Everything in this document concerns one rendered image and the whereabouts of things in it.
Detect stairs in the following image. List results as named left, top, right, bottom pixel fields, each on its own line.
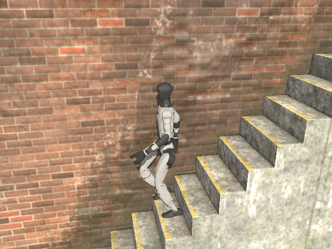
left=90, top=53, right=332, bottom=249

